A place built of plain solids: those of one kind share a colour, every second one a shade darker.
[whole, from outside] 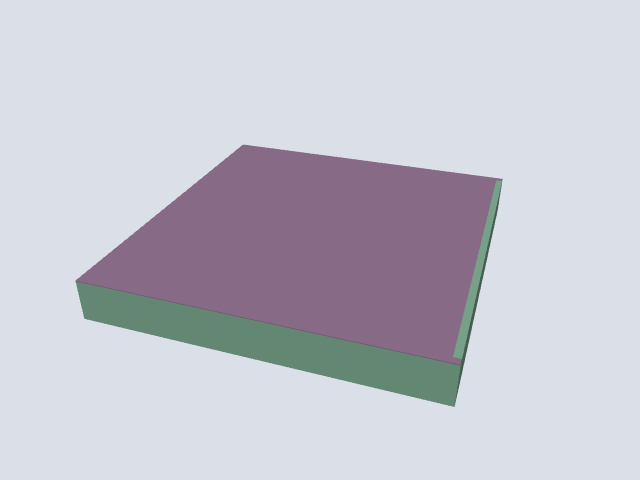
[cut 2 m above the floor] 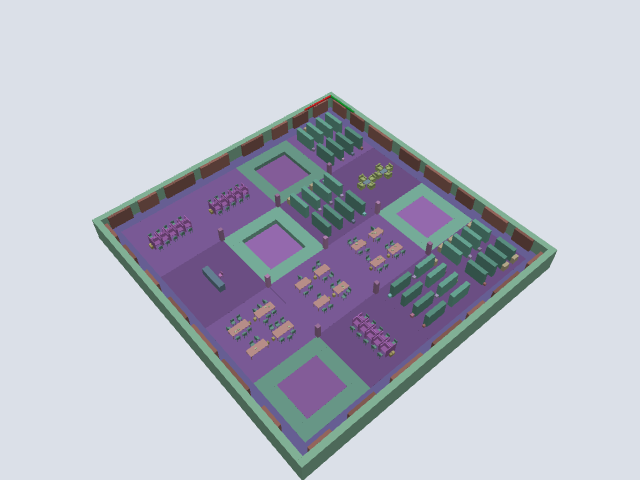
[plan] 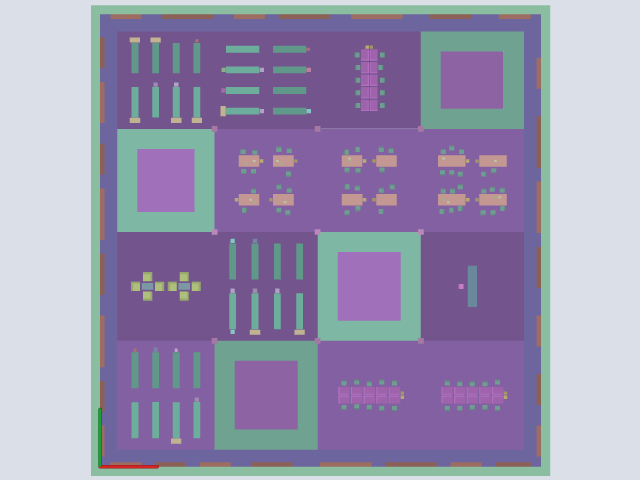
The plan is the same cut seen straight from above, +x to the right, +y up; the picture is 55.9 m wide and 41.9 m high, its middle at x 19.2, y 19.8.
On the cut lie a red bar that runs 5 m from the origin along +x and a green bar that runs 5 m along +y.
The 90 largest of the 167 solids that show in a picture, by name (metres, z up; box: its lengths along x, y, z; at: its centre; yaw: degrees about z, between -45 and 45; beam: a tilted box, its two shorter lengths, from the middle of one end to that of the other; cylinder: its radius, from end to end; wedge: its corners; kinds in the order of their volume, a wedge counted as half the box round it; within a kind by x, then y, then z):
{
 "floor_bay_1": {"box": [8.5, 9.5, 1.5], "at": [5.75, 6.25, -0.75]},
 "floor_bay_2": {"box": [8.5, 9.5, 1.5], "at": [5.75, 15.75, -0.75]},
 "floor_bay_3": {"box": [8.5, 8.5, 1.5], "at": [5.75, 33.75, -0.75]},
 "floor_bay_4": {"box": [9.0, 9.5, 1.5], "at": [14.5, 15.75, -0.75]},
 "floor_bay_5": {"box": [9.0, 9.0, 1.5], "at": [14.5, 25.0, -0.75]},
 "floor_bay_6": {"box": [9.0, 8.5, 1.5], "at": [14.5, 33.75, -0.75]},
 "floor_bay_7": {"box": [9.0, 9.5, 1.5], "at": [23.5, 6.25, -0.75]},
 "floor_bay_8": {"box": [9.0, 9.0, 1.5], "at": [23.5, 25.0, -0.75]},
 "floor_bay_9": {"box": [9.0, 8.5, 1.5], "at": [23.5, 33.75, -0.75]},
 "floor_bay_10": {"box": [9.0, 9.5, 1.5], "at": [32.5, 6.25, -0.75]},
 "floor_bay_11": {"box": [9.0, 9.5, 1.5], "at": [32.5, 15.75, -0.75]},
 "floor_bay_12": {"box": [9.0, 9.0, 1.5], "at": [32.5, 25.0, -0.75]},
 "wall_1": {"box": [0.8, 39.5, 5.0], "at": [-0.4, 19.75, 1.0]},
 "wall_2": {"box": [40.1, 0.8, 5.0], "at": [19.25, -0.4, 1.0]},
 "wall_3": {"box": [40.1, 0.8, 5.0], "at": [19.25, 39.9, 1.0]},
 "wall_4": {"box": [0.8, 39.5, 5.0], "at": [38.9, 19.75, 1.0]},
 "floor_aisle_1": {"box": [1.5, 36.5, 1.5], "at": [0.75, 19.75, -0.75]},
 "floor_aisle_2": {"box": [38.5, 1.5, 1.5], "at": [19.25, 0.75, -0.75]},
 "floor_aisle_3": {"box": [38.5, 1.5, 1.5], "at": [19.25, 38.75, -0.75]},
 "floor_aisle_4": {"box": [1.5, 36.5, 1.5], "at": [37.75, 19.75, -0.75]},
 "floor_rim_1": {"box": [1.75, 5.5, 1.5], "at": [2.37, 25.0, -0.75]},
 "floor_rim_2": {"box": [8.5, 1.75, 1.5], "at": [5.75, 21.37, -0.75]},
 "floor_rim_3": {"box": [8.5, 1.75, 1.5], "at": [5.75, 28.63, -0.75]},
 "floor_rim_4": {"box": [1.75, 5.5, 1.5], "at": [9.13, 25.0, -0.75]},
 "floor_rim_5": {"box": [1.75, 6.0, 1.5], "at": [10.87, 6.25, -0.75]},
 "floor_rim_6": {"box": [9.0, 1.75, 1.5], "at": [14.5, 2.37, -0.75]},
 "floor_rim_7": {"box": [9.0, 1.75, 1.5], "at": [14.5, 10.13, -0.75]},
 "floor_rim_8": {"box": [1.75, 6.0, 1.5], "at": [18.13, 6.25, -0.75]},
 "floor_rim_9": {"box": [1.75, 6.0, 1.5], "at": [19.87, 15.75, -0.75]},
 "floor_rim_10": {"box": [9.0, 1.75, 1.5], "at": [23.5, 11.87, -0.75]},
 "floor_rim_11": {"box": [9.0, 1.75, 1.5], "at": [23.5, 19.63, -0.75]},
 "floor_rim_12": {"box": [1.75, 6.0, 1.5], "at": [27.13, 15.75, -0.75]},
 "floor_rim_13": {"box": [1.75, 5.0, 1.5], "at": [28.87, 33.75, -0.75]},
 "floor_rim_14": {"box": [9.0, 1.75, 1.5], "at": [32.5, 30.37, -0.75]},
 "floor_rim_15": {"box": [9.0, 1.75, 1.5], "at": [32.5, 37.13, -0.75]},
 "floor_rim_16": {"box": [1.75, 5.0, 1.5], "at": [36.13, 33.75, -0.75]},
 "ceil_hall_1": {"box": [40.1, 41.1, 0.1], "at": [19.25, 19.75, 3.45]},
 "floor_well_1": {"box": [5.0, 5.5, 1.5], "at": [5.75, 25.0, -0.75]},
 "floor_well_2": {"box": [5.5, 6.0, 0.88], "at": [14.5, 6.25, -1.06]},
 "floor_well_3": {"box": [5.5, 6.0, 0.74], "at": [23.5, 15.75, -1.13]},
 "floor_well_4": {"box": [5.5, 5.0, 1.5], "at": [32.5, 33.75, -0.75]},
 "range_1": {"box": [0.6, 3.15, 2.1], "at": [3.05, 4.08, 1.05]},
 "range_2": {"box": [0.6, 3.15, 2.1], "at": [3.05, 8.43, 1.05]},
 "range_3": {"box": [0.6, 2.65, 2.1], "at": [3.05, 31.82, 1.05]},
 "range_4": {"box": [0.6, 2.65, 2.1], "at": [3.05, 35.67, 1.05]},
 "range_5": {"box": [0.6, 3.15, 2.1], "at": [4.85, 4.08, 1.05]},
 "range_6": {"box": [0.6, 3.15, 2.1], "at": [4.85, 8.43, 1.05]},
 "range_7": {"box": [0.6, 2.65, 2.1], "at": [4.85, 31.82, 1.05]},
 "range_8": {"box": [0.6, 2.65, 2.1], "at": [4.85, 35.67, 1.05]},
 "range_9": {"box": [0.6, 3.15, 2.1], "at": [6.65, 4.08, 1.05]},
 "range_10": {"box": [0.6, 3.15, 2.1], "at": [6.65, 8.43, 1.05]},
 "range_11": {"box": [0.6, 2.65, 2.1], "at": [6.65, 31.82, 1.05]},
 "range_12": {"box": [0.6, 2.65, 2.1], "at": [6.65, 35.67, 1.05]},
 "range_13": {"box": [0.6, 3.15, 2.1], "at": [8.45, 4.08, 1.05]},
 "range_14": {"box": [0.6, 3.15, 2.1], "at": [8.45, 8.43, 1.05]},
 "range_15": {"box": [0.6, 2.65, 2.1], "at": [8.45, 31.82, 1.05]},
 "range_16": {"box": [0.6, 2.65, 2.1], "at": [8.45, 35.67, 1.05]},
 "range_17": {"box": [0.6, 3.15, 2.1], "at": [11.57, 13.57, 1.05]},
 "range_18": {"box": [0.6, 3.15, 2.1], "at": [11.57, 17.93, 1.05]},
 "range_19": {"box": [2.9, 0.6, 2.1], "at": [12.45, 31.05, 1.05]},
 "range_20": {"box": [2.9, 0.6, 2.1], "at": [12.45, 32.85, 1.05]},
 "range_21": {"box": [2.9, 0.6, 2.1], "at": [12.45, 34.65, 1.05]},
 "range_22": {"box": [2.9, 0.6, 2.1], "at": [12.45, 36.45, 1.05]},
 "range_23": {"box": [0.6, 3.15, 2.1], "at": [13.53, 13.57, 1.05]},
 "range_24": {"box": [0.6, 3.15, 2.1], "at": [13.53, 17.93, 1.05]},
 "range_25": {"box": [0.6, 3.15, 2.1], "at": [15.47, 13.57, 1.05]},
 "range_26": {"box": [0.6, 3.15, 2.1], "at": [15.47, 17.93, 1.05]},
 "range_27": {"box": [2.9, 0.6, 2.1], "at": [16.55, 31.05, 1.05]},
 "range_28": {"box": [2.9, 0.6, 2.1], "at": [16.55, 32.85, 1.05]},
 "range_29": {"box": [2.9, 0.6, 2.1], "at": [16.55, 34.65, 1.05]},
 "range_30": {"box": [2.9, 0.6, 2.1], "at": [16.55, 36.45, 1.05]},
 "range_31": {"box": [0.6, 3.15, 2.1], "at": [17.43, 13.57, 1.05]},
 "range_32": {"box": [0.6, 3.15, 2.1], "at": [17.43, 17.93, 1.05]},
 "wallshelf_1": {"box": [0.4, 4.5, 2.1], "at": [0.2, 10.95, 1.05]},
 "wallshelf_2": {"box": [0.4, 3.6, 2.1], "at": [0.2, 16.8, 1.05]},
 "wallshelf_3": {"box": [0.4, 4.5, 2.1], "at": [0.2, 22.05, 1.05]},
 "wallshelf_4": {"box": [0.4, 3.6, 2.1], "at": [0.2, 31.8, 1.05]},
 "wallshelf_5": {"box": [4.5, 0.4, 2.1], "at": [7.65, 39.3, 1.05]},
 "wallshelf_6": {"box": [3.6, 0.4, 2.1], "at": [15.0, 0.2, 1.05]},
 "wallshelf_7": {"box": [4.5, 0.4, 2.1], "at": [17.85, 39.3, 1.05]},
 "wallshelf_8": {"box": [4.5, 0.4, 2.1], "at": [21.45, 0.2, 1.05]},
 "wallshelf_9": {"box": [4.5, 0.4, 2.1], "at": [24.15, 39.3, 1.05]},
 "wallshelf_10": {"box": [4.5, 0.4, 2.1], "at": [27.15, 0.2, 1.05]},
 "wallshelf_11": {"box": [3.6, 0.4, 2.1], "at": [30.6, 39.3, 1.05]},
 "wallshelf_12": {"box": [3.1, 0.4, 2.1], "at": [36.05, 0.2, 1.05]},
 "wallshelf_13": {"box": [2.8, 0.4, 2.1], "at": [36.2, 39.3, 1.05]},
 "wallshelf_14": {"box": [0.4, 3.6, 2.1], "at": [38.3, 17.4, 1.05]},
 "wallshelf_15": {"box": [0.4, 4.5, 2.1], "at": [38.3, 22.65, 1.05]},
 "wallshelf_16": {"box": [0.4, 4.5, 2.1], "at": [38.3, 28.35, 1.05]},
 "desk_counter_1": {"box": [0.8, 3.6, 1.05], "at": [32.5, 15.75, 0.53]}
}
